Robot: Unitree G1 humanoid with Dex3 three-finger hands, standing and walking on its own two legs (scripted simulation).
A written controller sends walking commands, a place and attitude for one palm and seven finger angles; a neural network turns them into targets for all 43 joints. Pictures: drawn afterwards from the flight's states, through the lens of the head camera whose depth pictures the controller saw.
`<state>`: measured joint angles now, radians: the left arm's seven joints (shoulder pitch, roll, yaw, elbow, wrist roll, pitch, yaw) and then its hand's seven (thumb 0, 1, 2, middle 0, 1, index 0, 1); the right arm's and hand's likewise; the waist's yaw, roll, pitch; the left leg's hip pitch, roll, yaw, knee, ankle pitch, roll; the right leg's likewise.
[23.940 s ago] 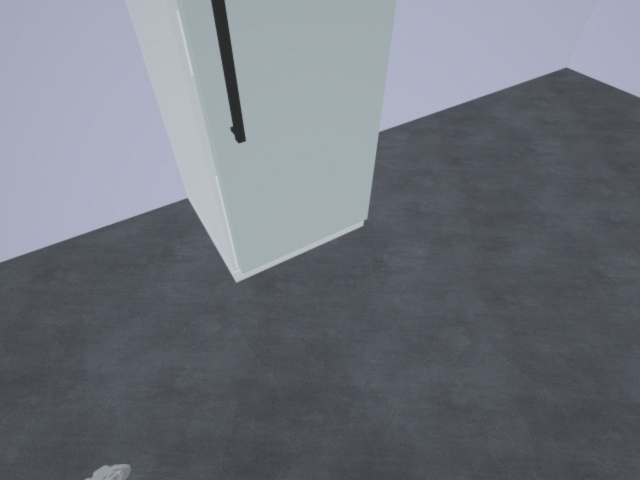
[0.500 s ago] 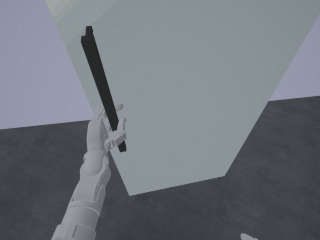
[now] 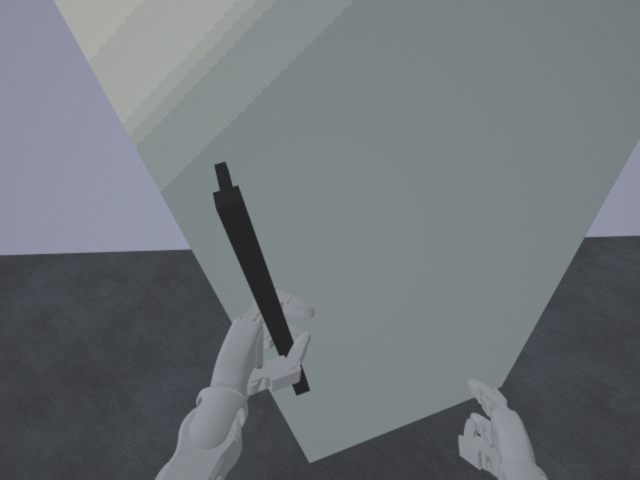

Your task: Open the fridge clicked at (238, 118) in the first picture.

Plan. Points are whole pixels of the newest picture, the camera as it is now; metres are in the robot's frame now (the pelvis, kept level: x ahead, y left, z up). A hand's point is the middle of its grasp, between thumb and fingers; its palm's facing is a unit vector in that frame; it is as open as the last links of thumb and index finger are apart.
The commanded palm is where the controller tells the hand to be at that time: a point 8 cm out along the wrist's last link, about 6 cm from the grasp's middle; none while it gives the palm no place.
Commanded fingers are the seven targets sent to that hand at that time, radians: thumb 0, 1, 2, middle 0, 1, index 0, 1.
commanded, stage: walk backward, drawing the door open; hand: left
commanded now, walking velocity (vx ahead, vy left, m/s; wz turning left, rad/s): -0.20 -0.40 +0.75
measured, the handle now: (271, 306) +0.30 +0.06 +0.10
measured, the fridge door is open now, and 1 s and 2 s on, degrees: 22 51 81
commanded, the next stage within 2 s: stop walking and hold the door back in 1.56 s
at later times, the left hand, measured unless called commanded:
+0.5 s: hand (363, 458) +0.15 -0.03 +0.06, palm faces +0.13 -0.98 -0.16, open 6.0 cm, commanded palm +0.11 +0.01 +0.06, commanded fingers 0.00 0.90 0.90 -0.45 -1.40 -0.45 -1.40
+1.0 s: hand out of the picture +0.06 -0.15 +0.05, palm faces +0.60 -0.79 -0.14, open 6.1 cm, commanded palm +0.01 -0.13 +0.06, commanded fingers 0.00 0.90 0.90 -0.45 -1.40 -0.45 -1.40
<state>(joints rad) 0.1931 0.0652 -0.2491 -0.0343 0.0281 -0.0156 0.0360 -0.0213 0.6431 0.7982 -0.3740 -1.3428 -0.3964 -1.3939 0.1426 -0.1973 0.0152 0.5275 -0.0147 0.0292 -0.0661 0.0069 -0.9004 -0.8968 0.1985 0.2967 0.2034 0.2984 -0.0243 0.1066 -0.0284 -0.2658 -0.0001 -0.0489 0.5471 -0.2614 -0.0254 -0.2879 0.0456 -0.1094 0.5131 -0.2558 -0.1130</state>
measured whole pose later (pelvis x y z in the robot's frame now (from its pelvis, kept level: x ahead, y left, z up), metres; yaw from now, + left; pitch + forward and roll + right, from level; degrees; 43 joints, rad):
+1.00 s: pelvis -0.08 -0.39 -0.03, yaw +46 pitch -2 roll +1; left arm 0.11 0.14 -0.15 -0.18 0.02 -0.05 0.06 0.02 0.67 0.82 -0.44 -1.38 -0.32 -1.40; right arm 0.15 -0.20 -0.02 0.57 -0.03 -0.14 -0.09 0.01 -0.90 -0.90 0.20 0.30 0.20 0.30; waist -0.05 0.00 0.12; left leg -0.31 0.07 0.04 0.77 -0.42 -0.01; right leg -0.56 -0.06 -0.18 0.89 -0.33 -0.02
